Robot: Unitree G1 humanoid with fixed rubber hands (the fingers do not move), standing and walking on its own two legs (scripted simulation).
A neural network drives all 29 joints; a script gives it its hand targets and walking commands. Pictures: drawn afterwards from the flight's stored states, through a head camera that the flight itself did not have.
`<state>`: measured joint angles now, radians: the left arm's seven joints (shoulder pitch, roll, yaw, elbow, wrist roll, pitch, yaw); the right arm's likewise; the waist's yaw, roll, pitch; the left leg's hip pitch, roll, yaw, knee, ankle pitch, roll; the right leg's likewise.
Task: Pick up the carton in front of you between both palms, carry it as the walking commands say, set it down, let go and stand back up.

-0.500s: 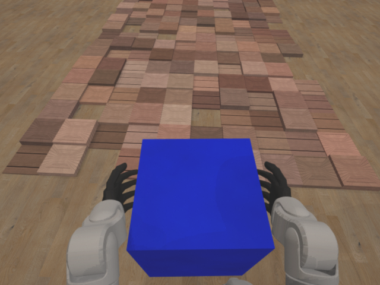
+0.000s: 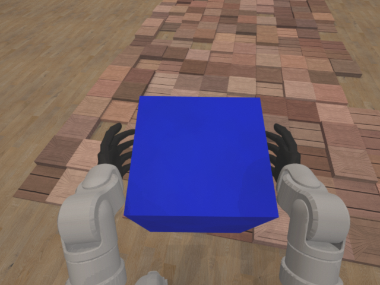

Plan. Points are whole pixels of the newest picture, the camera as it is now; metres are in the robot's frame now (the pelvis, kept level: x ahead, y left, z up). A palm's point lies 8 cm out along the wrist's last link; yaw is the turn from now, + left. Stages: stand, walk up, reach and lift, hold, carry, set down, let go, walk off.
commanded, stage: carry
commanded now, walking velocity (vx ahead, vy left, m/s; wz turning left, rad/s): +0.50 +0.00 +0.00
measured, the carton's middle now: (197, 174) +0.31 +0.01 +0.08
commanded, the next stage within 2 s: none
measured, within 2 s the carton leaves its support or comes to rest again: neither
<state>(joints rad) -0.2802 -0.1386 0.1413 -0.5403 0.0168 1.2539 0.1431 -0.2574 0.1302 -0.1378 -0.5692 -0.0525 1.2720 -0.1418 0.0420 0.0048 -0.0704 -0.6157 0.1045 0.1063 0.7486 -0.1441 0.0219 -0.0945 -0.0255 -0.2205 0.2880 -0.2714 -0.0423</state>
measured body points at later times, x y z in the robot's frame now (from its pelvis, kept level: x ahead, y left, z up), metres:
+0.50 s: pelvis +0.34 +0.04 -0.01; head +0.43 +0.06 +0.43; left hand +0.73 +0.17 +0.10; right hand +0.71 -0.13 +0.11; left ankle +0.26 +0.10 -0.75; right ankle +0.43 -0.09 -0.67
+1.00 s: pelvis +0.72 +0.06 +0.01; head +0.79 +0.05 +0.45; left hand +1.11 +0.19 +0.13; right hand +1.08 -0.11 +0.13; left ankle +0.77 +0.15 -0.69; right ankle +0.56 -0.10 -0.62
